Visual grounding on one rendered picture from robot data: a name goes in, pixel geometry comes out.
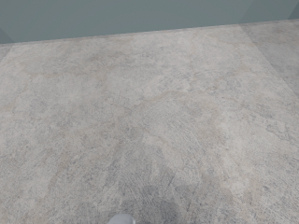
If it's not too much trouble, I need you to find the robot left thigh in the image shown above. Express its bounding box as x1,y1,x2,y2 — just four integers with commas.
107,214,136,224

